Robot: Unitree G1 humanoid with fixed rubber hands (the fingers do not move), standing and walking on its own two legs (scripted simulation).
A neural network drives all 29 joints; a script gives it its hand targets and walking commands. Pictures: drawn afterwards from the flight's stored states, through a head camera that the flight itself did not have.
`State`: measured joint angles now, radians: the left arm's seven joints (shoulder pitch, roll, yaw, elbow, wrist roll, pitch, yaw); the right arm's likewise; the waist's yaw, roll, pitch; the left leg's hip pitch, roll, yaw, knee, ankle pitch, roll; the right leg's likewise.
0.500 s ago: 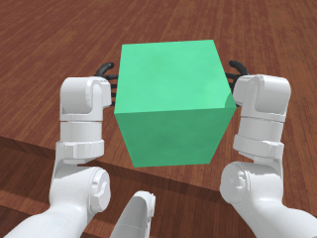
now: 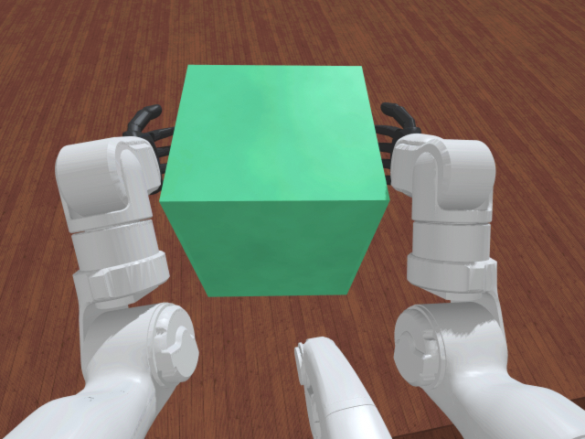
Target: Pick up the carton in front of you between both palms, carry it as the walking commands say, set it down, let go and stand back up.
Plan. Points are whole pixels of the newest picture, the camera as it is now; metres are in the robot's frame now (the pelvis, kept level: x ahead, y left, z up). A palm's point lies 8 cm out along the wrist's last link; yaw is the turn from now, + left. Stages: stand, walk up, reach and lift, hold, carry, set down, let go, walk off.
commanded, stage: carry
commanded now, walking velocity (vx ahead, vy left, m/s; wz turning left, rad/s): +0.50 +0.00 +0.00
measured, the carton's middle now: (276, 193) +0.41 -0.06 +0.10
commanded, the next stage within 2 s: none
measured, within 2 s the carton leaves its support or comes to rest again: neither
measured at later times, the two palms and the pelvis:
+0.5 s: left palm out of the picture +0.67 +0.11 +0.32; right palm out of the picture +0.71 -0.18 +0.32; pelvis +0.31 -0.08 +0.16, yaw +4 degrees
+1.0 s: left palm out of the picture +0.99 +0.07 +0.30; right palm out of the picture +0.99 -0.23 +0.30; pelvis +0.63 -0.08 +0.17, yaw +1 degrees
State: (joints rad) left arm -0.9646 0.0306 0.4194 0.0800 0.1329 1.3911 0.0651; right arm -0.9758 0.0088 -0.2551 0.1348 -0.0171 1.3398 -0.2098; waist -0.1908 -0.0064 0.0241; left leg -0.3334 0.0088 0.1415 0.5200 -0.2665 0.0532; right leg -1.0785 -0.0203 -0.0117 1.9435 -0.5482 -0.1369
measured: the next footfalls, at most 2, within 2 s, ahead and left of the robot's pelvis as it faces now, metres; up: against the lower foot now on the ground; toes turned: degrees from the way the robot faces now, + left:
right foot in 0.20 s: +0.35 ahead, -0.17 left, +0.17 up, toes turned -5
left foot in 0.64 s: +0.55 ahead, +0.04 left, +0.17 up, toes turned +7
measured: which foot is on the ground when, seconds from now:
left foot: down 0.00-0.22, up 0.24-0.62, down 0.64-1.00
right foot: up 0.00-0.18, down 0.20-0.64, up 0.66-1.00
